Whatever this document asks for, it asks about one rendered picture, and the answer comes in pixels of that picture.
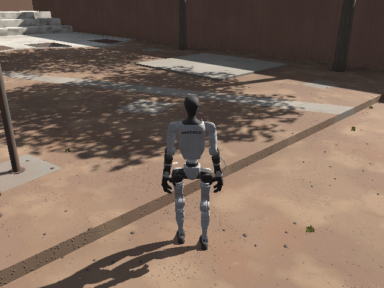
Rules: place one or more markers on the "right robot upper arm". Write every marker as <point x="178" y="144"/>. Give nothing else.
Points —
<point x="210" y="127"/>

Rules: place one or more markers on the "left robot hand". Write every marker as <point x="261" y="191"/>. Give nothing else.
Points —
<point x="165" y="184"/>

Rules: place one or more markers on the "right robot forearm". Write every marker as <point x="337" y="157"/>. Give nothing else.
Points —
<point x="217" y="164"/>

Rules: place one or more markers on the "left robot forearm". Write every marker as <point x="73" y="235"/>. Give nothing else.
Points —
<point x="167" y="164"/>

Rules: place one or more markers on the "right robot hand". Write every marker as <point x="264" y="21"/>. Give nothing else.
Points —
<point x="219" y="183"/>

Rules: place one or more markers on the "left robot upper arm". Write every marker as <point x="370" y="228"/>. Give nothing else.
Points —
<point x="173" y="127"/>

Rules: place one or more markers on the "robot right shin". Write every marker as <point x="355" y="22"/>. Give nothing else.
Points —
<point x="205" y="222"/>

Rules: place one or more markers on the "robot right thigh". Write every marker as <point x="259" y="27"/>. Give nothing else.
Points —
<point x="205" y="179"/>

